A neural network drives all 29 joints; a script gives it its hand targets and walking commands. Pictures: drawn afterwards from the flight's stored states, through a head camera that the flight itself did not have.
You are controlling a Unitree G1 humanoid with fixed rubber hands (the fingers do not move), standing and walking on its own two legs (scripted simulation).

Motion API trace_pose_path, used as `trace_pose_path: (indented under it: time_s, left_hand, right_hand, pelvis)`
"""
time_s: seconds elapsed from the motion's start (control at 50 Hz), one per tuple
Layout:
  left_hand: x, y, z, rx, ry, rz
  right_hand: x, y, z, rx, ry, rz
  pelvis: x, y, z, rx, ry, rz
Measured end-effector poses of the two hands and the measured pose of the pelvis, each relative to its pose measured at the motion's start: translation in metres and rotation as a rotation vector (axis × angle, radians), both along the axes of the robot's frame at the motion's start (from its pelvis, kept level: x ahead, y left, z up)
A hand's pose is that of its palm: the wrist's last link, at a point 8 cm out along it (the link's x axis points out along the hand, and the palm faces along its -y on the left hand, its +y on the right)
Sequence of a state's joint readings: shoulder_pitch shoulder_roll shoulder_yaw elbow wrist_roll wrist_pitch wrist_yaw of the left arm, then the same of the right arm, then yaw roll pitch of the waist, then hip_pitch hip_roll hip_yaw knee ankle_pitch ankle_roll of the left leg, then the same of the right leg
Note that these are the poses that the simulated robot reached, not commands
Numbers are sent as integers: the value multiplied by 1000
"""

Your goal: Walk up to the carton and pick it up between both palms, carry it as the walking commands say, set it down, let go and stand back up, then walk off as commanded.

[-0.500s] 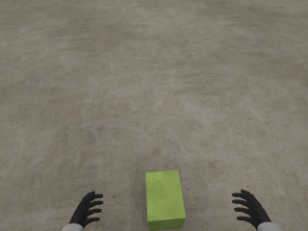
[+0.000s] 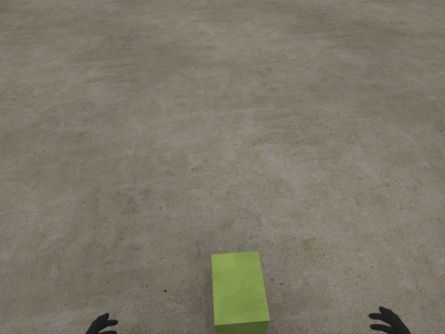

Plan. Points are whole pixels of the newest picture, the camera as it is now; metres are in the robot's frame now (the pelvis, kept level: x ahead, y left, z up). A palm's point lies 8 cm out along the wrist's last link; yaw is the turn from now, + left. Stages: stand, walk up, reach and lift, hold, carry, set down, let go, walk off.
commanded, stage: stand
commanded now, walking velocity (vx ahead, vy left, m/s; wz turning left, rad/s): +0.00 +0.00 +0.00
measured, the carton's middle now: (237, 295) +0.40 -0.01 -0.65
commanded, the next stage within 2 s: walk off in 1.46 s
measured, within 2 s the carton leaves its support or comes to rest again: neither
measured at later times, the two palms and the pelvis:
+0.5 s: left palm out of the picture +0.08 +0.28 -0.10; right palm out of the picture +0.07 -0.29 -0.10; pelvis -0.02 +0.00 +0.00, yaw +0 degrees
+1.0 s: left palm out of the picture +0.06 +0.28 -0.10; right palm out of the picture +0.05 -0.30 -0.10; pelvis -0.03 -0.01 +0.01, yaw +0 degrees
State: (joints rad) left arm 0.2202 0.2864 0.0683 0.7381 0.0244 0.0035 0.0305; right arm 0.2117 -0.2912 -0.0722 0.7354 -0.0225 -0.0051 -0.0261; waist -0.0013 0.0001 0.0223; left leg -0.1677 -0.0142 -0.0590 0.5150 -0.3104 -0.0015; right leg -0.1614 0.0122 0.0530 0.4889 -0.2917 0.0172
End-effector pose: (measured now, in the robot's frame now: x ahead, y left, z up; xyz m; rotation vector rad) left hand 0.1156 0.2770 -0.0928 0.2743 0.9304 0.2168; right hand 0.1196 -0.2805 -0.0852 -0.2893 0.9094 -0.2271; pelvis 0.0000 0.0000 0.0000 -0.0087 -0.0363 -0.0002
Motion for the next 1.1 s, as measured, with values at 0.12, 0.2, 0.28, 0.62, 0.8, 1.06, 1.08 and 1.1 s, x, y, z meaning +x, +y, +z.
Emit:
trace_pose_path:
  time_s: [0.12,0.2,0.28,0.62,0.8,1.06,1.08,1.1]
  left_hand:
    - [-11,-3,-4,-5,27,0]
    - [-18,-3,-6,-5,42,2]
    - [-24,-3,-7,-2,55,4]
    - [-44,1,-8,12,102,9]
    - [-52,4,-9,18,122,12]
    - [-60,6,-9,25,150,18]
    - [-61,6,-9,25,151,19]
    - [-61,7,-9,25,153,19]
  right_hand:
    - [-13,1,-6,9,32,-7]
    - [-22,1,-8,11,50,-11]
    - [-29,-2,-10,9,68,-15]
    - [-53,-12,-14,-2,127,-26]
    - [-61,-16,-15,-4,152,-30]
    - [-69,-21,-16,-8,181,-35]
    - [-70,-21,-16,-9,183,-35]
    - [-70,-22,-16,-9,185,-35]
  pelvis:
    - [-4,-1,1,2,-6,0]
    - [-7,-1,1,3,-10,0]
    - [-10,-2,2,3,-13,0]
    - [-20,-5,4,6,-23,1]
    - [-24,-6,5,7,-26,1]
    - [-28,-8,6,7,-26,2]
    - [-28,-8,6,7,-26,2]
    - [-28,-8,7,8,-26,2]
